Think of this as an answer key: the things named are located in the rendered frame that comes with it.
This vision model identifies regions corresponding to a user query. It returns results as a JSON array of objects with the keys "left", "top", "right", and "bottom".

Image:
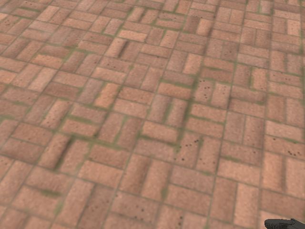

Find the right robot hand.
[{"left": 264, "top": 219, "right": 305, "bottom": 229}]

